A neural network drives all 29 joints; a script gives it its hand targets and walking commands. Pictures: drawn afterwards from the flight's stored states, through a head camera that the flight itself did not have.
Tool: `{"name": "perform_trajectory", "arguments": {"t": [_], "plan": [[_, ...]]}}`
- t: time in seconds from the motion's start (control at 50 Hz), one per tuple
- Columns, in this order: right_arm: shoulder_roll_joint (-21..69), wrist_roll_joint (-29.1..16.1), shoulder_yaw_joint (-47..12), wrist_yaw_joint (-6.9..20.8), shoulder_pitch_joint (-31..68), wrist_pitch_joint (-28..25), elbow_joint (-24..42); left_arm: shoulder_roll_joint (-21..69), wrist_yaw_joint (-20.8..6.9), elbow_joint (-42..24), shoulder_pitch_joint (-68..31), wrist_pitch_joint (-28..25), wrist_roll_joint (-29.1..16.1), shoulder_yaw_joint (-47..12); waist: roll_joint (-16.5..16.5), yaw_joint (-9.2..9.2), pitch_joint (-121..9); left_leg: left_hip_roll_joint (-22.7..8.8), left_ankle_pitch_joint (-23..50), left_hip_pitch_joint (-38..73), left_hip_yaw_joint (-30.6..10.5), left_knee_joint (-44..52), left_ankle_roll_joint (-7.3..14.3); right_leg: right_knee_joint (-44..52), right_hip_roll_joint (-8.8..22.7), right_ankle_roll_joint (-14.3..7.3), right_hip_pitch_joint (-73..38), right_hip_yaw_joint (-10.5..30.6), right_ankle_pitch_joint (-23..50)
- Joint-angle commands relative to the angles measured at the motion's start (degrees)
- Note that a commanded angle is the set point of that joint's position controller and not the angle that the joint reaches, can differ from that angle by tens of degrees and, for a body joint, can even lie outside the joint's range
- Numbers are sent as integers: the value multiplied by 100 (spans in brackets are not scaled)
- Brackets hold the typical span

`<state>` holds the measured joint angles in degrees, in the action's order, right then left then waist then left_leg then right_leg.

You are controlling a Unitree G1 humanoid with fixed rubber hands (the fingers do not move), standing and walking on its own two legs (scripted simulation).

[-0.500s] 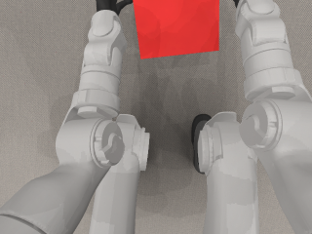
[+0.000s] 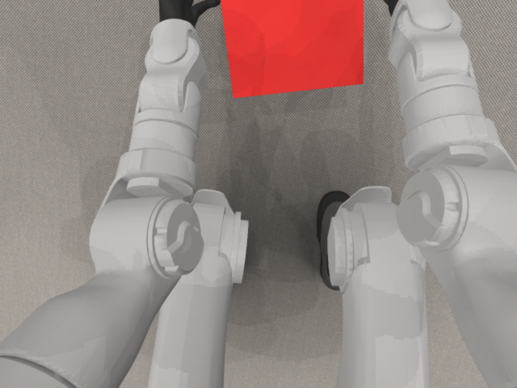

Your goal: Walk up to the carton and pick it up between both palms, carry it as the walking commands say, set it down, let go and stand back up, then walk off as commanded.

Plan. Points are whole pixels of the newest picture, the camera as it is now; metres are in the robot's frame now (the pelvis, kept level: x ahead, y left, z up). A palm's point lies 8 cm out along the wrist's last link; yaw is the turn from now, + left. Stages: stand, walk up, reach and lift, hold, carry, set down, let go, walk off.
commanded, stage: set down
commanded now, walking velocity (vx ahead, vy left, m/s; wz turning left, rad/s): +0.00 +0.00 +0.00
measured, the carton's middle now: out of the picture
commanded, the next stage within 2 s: let go in 1.78 s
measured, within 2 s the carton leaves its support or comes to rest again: neither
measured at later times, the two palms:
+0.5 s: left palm (170, 37) +0.50 +0.10 -0.17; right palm (454, 8) +0.51 -0.23 -0.17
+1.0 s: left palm out of the picture +0.50 +0.10 -0.03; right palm out of the picture +0.51 -0.23 -0.04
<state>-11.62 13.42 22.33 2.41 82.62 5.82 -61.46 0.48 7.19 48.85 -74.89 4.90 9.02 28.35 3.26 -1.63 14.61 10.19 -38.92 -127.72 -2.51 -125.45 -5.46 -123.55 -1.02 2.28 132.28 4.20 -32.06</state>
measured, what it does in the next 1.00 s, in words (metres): rises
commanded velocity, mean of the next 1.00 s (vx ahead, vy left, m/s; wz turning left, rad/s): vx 0.00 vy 0.00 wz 0.00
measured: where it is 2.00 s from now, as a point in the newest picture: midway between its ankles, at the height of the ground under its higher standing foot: (273, 262)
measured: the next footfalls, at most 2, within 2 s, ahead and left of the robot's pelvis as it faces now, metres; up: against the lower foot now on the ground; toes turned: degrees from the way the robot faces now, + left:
none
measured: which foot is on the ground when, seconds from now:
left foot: down 0.00-1.00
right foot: down 0.00-1.00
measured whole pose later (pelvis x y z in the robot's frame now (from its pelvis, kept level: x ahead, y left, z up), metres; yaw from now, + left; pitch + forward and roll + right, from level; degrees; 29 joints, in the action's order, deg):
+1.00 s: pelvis +0.00 -0.01 +0.09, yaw -1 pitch +43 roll +6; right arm -18.8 -1.0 9.0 -2.9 70.8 6.5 -55.8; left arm -4.2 11.7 46.1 -63.7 6.4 -3.8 16.6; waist 1.1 1.0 3.4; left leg 6.3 -35.0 -114.6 -1.9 -105.9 -4.9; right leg -105.4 -3.2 1.0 120.8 5.3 -27.6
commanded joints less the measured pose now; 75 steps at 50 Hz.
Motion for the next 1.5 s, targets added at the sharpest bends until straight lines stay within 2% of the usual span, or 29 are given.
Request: {"name": "perform_trajectory", "arguments": {"t": [0.0,0.08,0.12,0.16,0.2,0.24,0.3,0.36,0.46,0.56,0.64,0.86,1.16,1.48], "plan": [[2193,43,-729,518,499,40,-545,2505,-746,657,-1184,197,16,-1396,80,-386,-4957,129,1772,1990,727,1130,-67,816,-412,-196,-3396,-655,1866],[158,-61,-411,-19,220,-237,-537,778,-303,715,-526,37,-68,-1015,9,-367,-5004,50,1828,2196,774,1174,-132,875,-354,-141,-3455,-669,1823],[-1013,-444,-498,-354,194,-473,-294,-274,32,491,-387,-145,-380,-963,10,-336,-5203,18,2139,2358,755,1189,-151,910,-302,-110,-3547,-659,2072],[-1322,-1008,-871,-539,561,-667,-101,-716,245,198,-734,-326,-815,-1196,-66,-251,-5646,-28,2578,2534,703,1125,-138,862,-261,-95,-3803,-606,2485],[-1376,-1555,-1325,-594,960,-769,-21,-935,334,44,-1097,-462,-1209,-1531,-100,-127,-6082,-124,2785,2654,654,1078,-102,772,-217,-97,-4008,-537,2722],[-1453,-1957,-1665,-573,1287,-814,83,-923,369,-7,-1256,-528,-1589,-1875,-149,-110,-6302,-216,2783,2759,595,1101,-64,727,-171,-115,-4054,-498,2703],[-1670,-2213,-1826,-516,1593,-799,21,-1050,349,218,-1385,-485,-1848,-2076,-273,-108,-6090,-314,2304,2522,552,1140,-14,751,-86,-135,-4035,-435,2317],[-1813,-2299,-1865,-478,1700,-729,-266,-1317,331,474,-1573,-421,-1914,-2086,-329,-24,-5787,-390,1743,2297,557,1209,15,829,-16,-154,-4020,-381,1827],[-1871,-2221,-1762,-465,1630,-617,-465,-1457,328,491,-1661,-331,-1862,-1998,-334,44,-6085,-398,1522,2455,637,1302,7,962,-22,-185,-4300,-383,1625],[-1811,-2033,-1653,-535,1345,-453,67,-1278,399,-58,-1325,-173,-1825,-1940,-529,56,-7280,-277,1771,2949,831,1511,-9,1154,-122,-173,-5282,-529,1971],[-1662,-1815,-1501,-578,1082,-346,443,-1202,449,-302,-969,-96,-1688,-1692,-750,83,-7196,-202,1710,2856,879,1770,23,1404,-189,-124,-5332,-615,1906],[-1225,-1526,-1360,-559,505,-114,1107,-983,471,-752,-217,5,-1308,-1210,-1016,288,-7273,-161,1621,2744,961,2645,80,2308,-326,-53,-5828,-575,1958],[-993,-1161,-1103,-439,-125,65,1375,-737,394,-1180,471,108,-1129,-1081,-977,316,-7424,-137,1997,3653,863,4109,95,3744,-402,-33,-7034,-511,2501],[-808,-980,-929,-294,-714,19,1654,-502,294,-1578,1166,72,-874,-1058,-887,360,-7230,-208,2848,5327,647,5947,90,5517,-381,-84,-8510,-397,3264]]}}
